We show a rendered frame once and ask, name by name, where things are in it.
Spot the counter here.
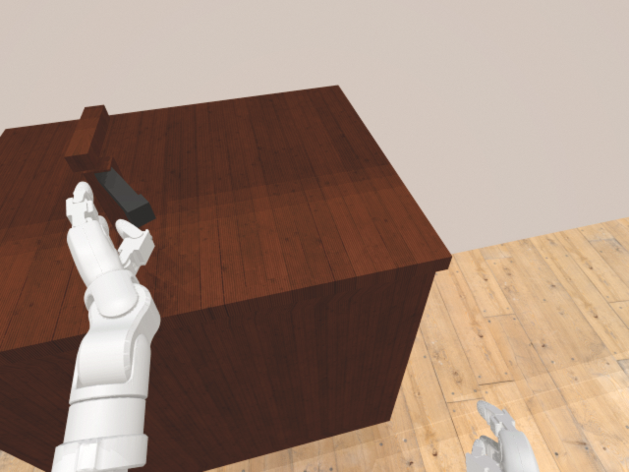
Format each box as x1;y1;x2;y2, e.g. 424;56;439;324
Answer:
0;86;452;472

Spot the robot right hand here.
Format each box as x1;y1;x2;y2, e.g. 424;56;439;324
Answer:
466;400;540;472

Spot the robot left hand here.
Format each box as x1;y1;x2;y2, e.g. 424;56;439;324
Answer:
66;182;155;287

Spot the robot left forearm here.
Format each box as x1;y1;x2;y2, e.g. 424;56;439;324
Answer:
51;269;160;472

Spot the tap lever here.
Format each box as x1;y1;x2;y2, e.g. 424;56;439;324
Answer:
94;167;156;228

